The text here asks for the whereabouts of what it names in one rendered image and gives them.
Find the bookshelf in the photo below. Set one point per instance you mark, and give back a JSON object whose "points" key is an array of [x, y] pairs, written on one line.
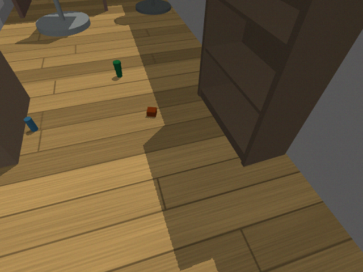
{"points": [[265, 64]]}

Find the office chair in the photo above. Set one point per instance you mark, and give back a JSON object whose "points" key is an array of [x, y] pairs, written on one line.
{"points": [[62, 23]]}

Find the coat stand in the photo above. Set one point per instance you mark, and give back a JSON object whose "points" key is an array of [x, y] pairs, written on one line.
{"points": [[153, 7]]}

